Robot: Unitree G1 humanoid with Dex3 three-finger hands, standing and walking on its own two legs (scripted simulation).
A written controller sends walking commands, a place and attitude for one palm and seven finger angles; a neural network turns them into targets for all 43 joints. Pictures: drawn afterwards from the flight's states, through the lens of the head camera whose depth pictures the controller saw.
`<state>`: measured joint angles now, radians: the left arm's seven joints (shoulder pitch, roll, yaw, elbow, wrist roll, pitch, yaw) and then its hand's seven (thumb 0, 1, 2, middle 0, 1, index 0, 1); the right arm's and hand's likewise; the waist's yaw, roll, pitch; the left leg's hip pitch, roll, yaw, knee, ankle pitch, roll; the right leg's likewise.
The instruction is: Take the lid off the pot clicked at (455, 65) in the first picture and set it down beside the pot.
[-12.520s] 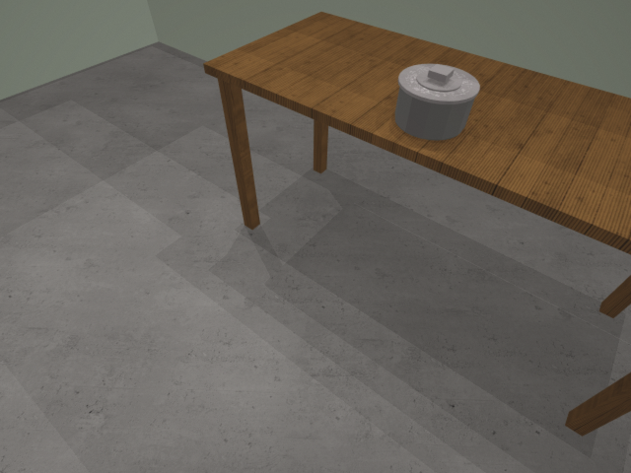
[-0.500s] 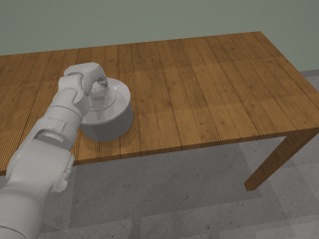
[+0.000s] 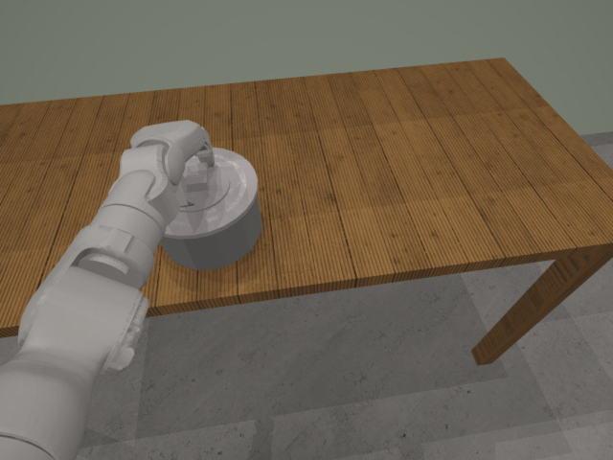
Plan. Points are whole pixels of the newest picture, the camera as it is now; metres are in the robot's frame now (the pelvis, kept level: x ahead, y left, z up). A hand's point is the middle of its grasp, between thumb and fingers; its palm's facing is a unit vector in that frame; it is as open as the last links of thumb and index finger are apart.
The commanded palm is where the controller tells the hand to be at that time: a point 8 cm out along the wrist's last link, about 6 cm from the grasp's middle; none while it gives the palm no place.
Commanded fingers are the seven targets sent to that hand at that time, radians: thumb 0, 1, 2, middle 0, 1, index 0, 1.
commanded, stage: close the fingers and squeeze the knob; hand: left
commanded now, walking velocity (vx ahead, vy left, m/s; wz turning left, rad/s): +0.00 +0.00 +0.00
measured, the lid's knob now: (192, 177) +0.50 +0.15 +0.09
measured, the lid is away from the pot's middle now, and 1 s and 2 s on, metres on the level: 0.00 0.00 0.02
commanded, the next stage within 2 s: lift the lid straight up in 1.12 s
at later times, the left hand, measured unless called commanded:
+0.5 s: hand (186, 179) +0.47 +0.15 +0.11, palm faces -0.34 -0.09 -0.94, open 8.5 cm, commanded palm +0.47 +0.15 +0.17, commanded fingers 0.00 0.28 0.88 -0.68 -1.02 -0.67 -1.02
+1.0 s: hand (186, 182) +0.47 +0.15 +0.11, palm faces -0.34 -0.09 -0.94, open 8.4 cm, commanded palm +0.47 +0.15 +0.17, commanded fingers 0.00 0.52 1.02 -0.81 -1.08 -0.68 -1.00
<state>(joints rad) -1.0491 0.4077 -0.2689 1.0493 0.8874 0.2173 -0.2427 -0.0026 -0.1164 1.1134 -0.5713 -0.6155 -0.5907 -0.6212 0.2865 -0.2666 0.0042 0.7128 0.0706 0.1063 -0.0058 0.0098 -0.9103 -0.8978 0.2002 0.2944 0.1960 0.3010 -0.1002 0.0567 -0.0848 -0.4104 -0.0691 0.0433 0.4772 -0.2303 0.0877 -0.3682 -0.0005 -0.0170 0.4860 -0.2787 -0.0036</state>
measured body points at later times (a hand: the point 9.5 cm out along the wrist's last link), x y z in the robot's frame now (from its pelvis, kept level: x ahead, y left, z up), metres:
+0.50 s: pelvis +0.00 -0.01 +0.00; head +0.04 -0.02 +0.45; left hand +0.49 +0.15 +0.16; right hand +0.07 -0.27 -0.13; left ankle +0.00 +0.06 -0.74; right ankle -0.03 -0.12 -0.74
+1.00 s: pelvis +0.00 -0.01 +0.00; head +0.04 -0.03 +0.45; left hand +0.48 +0.15 +0.16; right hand +0.08 -0.27 -0.13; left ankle +0.00 +0.06 -0.74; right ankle -0.03 -0.12 -0.74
